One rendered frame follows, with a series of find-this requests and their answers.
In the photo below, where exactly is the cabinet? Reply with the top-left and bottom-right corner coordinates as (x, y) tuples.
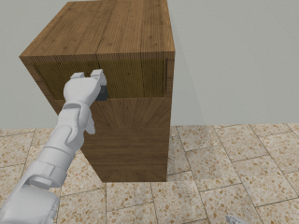
(19, 0), (176, 183)

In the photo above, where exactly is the drawer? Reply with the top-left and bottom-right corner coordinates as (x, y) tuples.
(33, 58), (166, 100)

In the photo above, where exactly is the left robot hand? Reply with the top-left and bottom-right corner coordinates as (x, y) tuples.
(64, 69), (107, 134)

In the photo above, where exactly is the handle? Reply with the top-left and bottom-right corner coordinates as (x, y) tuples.
(95, 85), (108, 101)

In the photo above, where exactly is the robot left upper arm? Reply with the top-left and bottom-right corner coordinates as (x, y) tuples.
(0, 184), (60, 224)

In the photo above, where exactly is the right robot hand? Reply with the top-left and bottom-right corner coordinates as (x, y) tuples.
(225, 215), (248, 224)

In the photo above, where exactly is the robot left forearm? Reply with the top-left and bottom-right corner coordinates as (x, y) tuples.
(0, 100), (91, 221)

